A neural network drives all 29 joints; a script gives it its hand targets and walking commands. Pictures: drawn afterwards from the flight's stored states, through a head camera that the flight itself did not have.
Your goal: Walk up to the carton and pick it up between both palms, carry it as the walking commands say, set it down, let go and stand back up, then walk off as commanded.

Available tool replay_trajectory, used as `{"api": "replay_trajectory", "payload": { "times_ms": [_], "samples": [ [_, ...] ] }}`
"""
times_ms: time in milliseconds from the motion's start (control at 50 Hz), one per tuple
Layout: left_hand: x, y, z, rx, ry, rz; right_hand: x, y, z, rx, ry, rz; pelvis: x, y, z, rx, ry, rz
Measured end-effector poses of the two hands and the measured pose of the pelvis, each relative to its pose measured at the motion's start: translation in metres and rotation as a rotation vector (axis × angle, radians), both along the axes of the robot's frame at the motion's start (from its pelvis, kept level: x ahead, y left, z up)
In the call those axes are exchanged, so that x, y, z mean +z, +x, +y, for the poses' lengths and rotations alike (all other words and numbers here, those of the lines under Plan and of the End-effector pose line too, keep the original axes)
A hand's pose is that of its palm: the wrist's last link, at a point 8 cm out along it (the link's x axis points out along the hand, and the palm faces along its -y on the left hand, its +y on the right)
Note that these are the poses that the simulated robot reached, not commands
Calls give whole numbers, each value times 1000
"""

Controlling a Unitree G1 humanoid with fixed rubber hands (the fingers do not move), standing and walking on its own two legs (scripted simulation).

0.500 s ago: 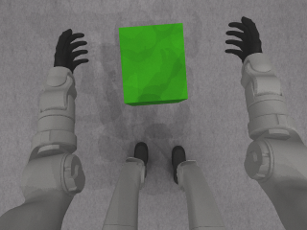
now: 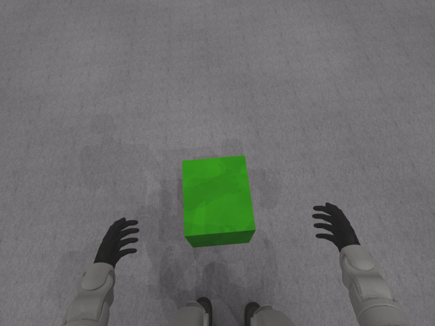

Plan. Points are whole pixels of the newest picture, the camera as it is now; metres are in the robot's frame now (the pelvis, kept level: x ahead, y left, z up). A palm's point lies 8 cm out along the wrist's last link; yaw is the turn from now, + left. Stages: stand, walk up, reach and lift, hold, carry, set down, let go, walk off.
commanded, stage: let go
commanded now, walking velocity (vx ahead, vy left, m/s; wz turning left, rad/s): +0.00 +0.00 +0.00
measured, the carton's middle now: (217, 204) +0.51 +0.04 -0.62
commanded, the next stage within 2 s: stand in 0.70 s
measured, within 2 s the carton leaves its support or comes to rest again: neither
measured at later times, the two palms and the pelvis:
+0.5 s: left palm (100, 294) +0.18 +0.22 -0.05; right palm (378, 295) +0.18 -0.24 -0.05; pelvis +0.02 -0.01 +0.02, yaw +0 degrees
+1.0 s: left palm (61, 298) +0.17 +0.30 -0.07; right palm (401, 292) +0.18 -0.28 -0.05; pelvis +0.04 +0.01 +0.02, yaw +0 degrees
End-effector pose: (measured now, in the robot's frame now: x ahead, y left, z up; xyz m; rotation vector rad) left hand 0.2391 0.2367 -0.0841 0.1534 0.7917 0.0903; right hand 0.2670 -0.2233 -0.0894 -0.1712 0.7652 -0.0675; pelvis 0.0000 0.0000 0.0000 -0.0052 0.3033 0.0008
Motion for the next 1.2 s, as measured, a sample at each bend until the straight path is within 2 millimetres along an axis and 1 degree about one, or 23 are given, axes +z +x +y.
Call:
{"api": "replay_trajectory", "payload": {
  "times_ms": [80,180,260,340,420,520,700,740,800,860,920,1020,1200],
  "samples": [
    [13,-30,-5,-4,3,8,13,-31,-10,1,-7,9,8,4,-5,5,4,-86],
    [28,-55,-10,-10,8,3,30,-61,-19,18,-19,9,16,10,-10,6,9,-192],
    [34,-67,-14,-16,4,5,38,-78,-22,19,-18,14,19,14,-12,7,11,-269],
    [35,-69,-17,-28,-2,10,40,-88,-22,8,-9,27,20,15,-13,6,11,-331],
    [37,-64,-16,-38,0,8,40,-92,-20,0,-6,38,19,16,-12,3,11,-371],
    [38,-58,-12,-47,9,11,42,-90,-16,-8,-6,40,19,18,-6,-2,10,-392],
    [38,-59,4,-2,35,45,41,-85,-4,-8,-5,26,18,24,6,3,5,-378],
    [35,-59,13,0,72,40,37,-86,-8,-1,-53,42,17,25,7,2,5,-355],
    [29,-61,32,4,126,41,33,-89,-23,-11,-126,75,16,28,9,-1,3,-330],
    [25,-64,48,6,158,58,34,-90,-39,-29,-174,93,16,32,11,-5,2,-315],
    [21,-66,58,7,178,82,36,-89,-50,-44,-205,105,16,36,12,-6,2,-307],
    [16,-64,64,4,193,110,36,-86,-58,-63,-229,120,16,42,13,-9,1,-301],
    [11,-60,63,-3,194,137,28,-93,-58,-82,-221,165,17,47,14,-13,2,-305]
  ]
}}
